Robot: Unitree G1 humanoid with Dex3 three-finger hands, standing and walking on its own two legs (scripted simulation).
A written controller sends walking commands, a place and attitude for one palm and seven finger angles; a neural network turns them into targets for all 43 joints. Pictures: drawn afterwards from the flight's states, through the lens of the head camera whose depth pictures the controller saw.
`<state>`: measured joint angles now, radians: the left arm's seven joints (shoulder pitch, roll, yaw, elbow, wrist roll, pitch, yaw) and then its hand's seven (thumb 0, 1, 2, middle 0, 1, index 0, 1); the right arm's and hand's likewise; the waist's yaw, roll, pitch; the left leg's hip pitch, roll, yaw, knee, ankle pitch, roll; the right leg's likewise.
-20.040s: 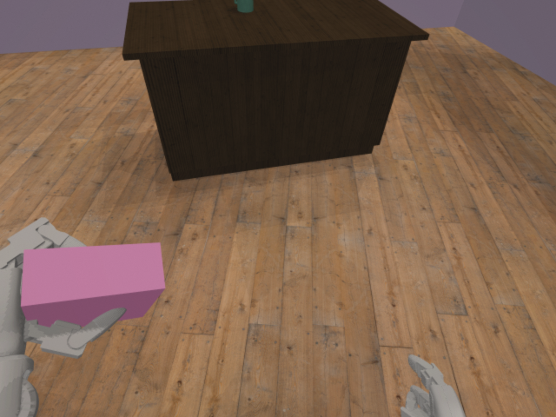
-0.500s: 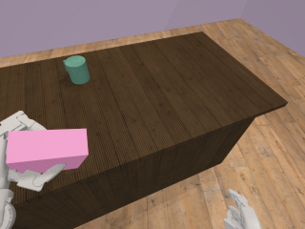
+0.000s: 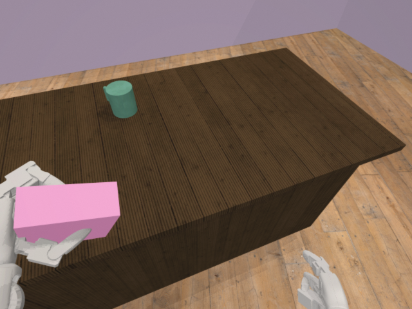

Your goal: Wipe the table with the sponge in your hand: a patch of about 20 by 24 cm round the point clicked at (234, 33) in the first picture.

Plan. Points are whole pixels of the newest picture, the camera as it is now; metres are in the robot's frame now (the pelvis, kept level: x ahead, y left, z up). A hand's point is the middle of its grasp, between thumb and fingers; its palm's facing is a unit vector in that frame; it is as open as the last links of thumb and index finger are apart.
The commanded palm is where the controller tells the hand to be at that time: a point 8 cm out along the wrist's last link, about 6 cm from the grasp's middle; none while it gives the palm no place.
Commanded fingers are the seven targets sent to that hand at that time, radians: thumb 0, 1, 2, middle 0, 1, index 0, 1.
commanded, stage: come to a stop and stand still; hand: left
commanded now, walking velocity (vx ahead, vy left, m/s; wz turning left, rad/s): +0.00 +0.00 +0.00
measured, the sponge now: (83, 215) +0.22 +0.21 +0.12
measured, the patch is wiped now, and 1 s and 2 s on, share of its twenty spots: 0.00 0.00 0.00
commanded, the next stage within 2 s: look again from close up in 0.48 s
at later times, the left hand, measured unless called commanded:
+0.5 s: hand (25, 204) +0.21 +0.28 +0.16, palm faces +0.35 -0.85 -0.38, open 9.1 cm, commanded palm +0.16 +0.32 +0.17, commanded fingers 0.00 0.10 1.30 -1.20 -1.60 -1.20 -1.60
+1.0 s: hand (24, 187) +0.24 +0.29 +0.16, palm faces +0.37 -0.79 -0.49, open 9.1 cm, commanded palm +0.16 +0.32 +0.17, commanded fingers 0.00 0.10 1.30 -1.20 -1.60 -1.20 -1.60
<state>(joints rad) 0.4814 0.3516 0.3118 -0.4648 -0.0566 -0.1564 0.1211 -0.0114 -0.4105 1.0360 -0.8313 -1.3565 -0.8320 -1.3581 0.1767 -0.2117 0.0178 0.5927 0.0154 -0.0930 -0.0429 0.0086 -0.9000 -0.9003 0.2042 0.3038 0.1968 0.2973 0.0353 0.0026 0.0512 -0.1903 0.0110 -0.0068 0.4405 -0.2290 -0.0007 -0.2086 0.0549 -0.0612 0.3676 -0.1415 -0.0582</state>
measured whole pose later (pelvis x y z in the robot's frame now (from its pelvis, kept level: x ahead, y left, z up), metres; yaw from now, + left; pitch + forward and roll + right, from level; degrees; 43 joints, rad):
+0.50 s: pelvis +0.00 +0.04 +0.00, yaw +0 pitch -1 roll -1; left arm 0.43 0.37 0.33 -0.47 -0.02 -0.19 0.10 -0.01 -0.41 1.04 -0.83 -1.36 -0.83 -1.36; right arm 0.25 -0.19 0.03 0.60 0.01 -0.13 -0.03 0.01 -0.90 -0.90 0.21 0.30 0.20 0.30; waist 0.02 -0.03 0.05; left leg -0.18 -0.05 0.01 0.42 -0.21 0.06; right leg -0.21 0.00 -0.04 0.37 -0.14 0.00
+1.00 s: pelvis +0.01 +0.03 -0.01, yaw +1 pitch -1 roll -1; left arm 0.27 0.50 0.36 -0.39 0.02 -0.24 0.05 -0.01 -0.41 1.04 -0.83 -1.36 -0.83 -1.37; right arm 0.26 -0.21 0.05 0.57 0.01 -0.17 -0.05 0.01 -0.90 -0.90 0.20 0.30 0.20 0.30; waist 0.06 -0.05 0.06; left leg -0.24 -0.04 0.00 0.53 -0.28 0.04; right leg -0.26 0.01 -0.05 0.48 -0.21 -0.01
